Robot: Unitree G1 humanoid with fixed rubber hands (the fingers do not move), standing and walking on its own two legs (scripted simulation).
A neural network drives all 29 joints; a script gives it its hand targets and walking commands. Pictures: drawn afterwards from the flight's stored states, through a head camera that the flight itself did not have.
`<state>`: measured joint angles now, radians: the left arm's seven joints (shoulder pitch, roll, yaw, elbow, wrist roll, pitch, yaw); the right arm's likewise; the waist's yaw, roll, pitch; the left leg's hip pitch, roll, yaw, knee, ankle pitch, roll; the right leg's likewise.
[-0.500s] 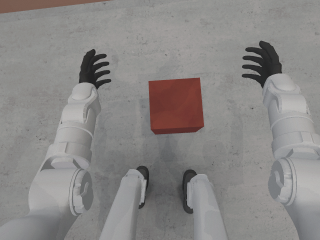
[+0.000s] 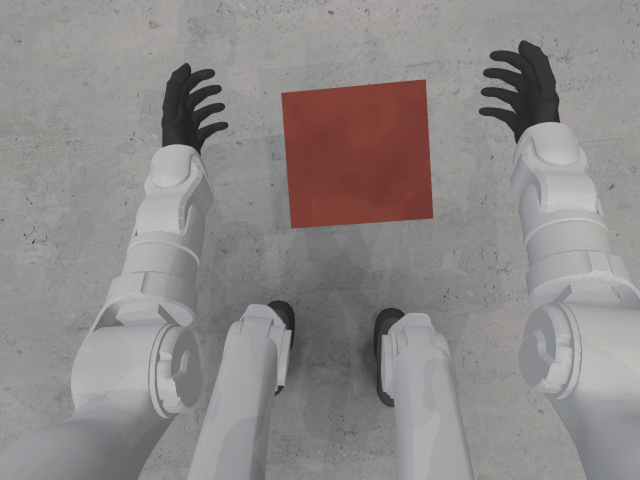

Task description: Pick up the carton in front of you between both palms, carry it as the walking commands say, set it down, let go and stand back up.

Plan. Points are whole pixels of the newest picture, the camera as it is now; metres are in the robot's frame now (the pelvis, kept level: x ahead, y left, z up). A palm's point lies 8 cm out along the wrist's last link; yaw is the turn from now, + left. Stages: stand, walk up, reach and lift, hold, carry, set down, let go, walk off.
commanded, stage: reach and lift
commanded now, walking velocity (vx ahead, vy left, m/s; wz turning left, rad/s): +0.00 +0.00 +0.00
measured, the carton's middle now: (354, 167) +0.49 -0.03 -0.43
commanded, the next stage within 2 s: none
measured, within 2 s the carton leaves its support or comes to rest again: leaves its support in 1.32 s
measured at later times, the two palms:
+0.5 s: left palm (238, 166) +0.48 +0.16 -0.35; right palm (470, 153) +0.50 -0.21 -0.35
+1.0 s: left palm (250, 163) +0.48 +0.14 -0.35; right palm (456, 151) +0.50 -0.19 -0.35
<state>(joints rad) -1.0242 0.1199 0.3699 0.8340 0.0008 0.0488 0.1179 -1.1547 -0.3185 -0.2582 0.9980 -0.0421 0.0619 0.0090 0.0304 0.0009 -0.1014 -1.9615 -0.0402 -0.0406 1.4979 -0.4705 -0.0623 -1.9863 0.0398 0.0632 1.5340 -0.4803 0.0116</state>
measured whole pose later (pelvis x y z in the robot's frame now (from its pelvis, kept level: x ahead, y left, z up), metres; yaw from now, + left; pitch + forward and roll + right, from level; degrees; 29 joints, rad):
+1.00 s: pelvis -0.05 +0.00 -0.18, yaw +1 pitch +38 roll +4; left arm -1.40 0.20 0.16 1.10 -0.22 0.02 0.18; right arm -1.51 -0.44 0.05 1.23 0.21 0.04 -0.04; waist 0.02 0.05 0.33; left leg -2.26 -0.07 -0.02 2.15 -0.55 -0.08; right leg -2.29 0.02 0.06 2.19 -0.57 0.01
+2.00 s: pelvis -0.05 +0.01 -0.06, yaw -3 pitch +43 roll +2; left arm -1.01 -0.08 0.56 0.64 0.21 0.34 0.10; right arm -1.10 -0.09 -0.39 0.81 -0.23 0.36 -0.01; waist 0.01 0.03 -0.16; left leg -2.00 -0.13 -0.09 1.74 -0.49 -0.09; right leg -2.02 0.10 0.10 1.75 -0.47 0.05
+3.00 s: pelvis +0.05 +0.01 +0.20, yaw -5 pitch +11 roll +0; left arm -0.30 -0.16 0.31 0.48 0.21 0.39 0.05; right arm -0.31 0.13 -0.28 0.51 -0.21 0.41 -0.03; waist 0.01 0.01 -0.16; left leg -0.55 -0.06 -0.14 0.68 -0.32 -0.02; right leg -0.56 0.06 0.14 0.68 -0.30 0.02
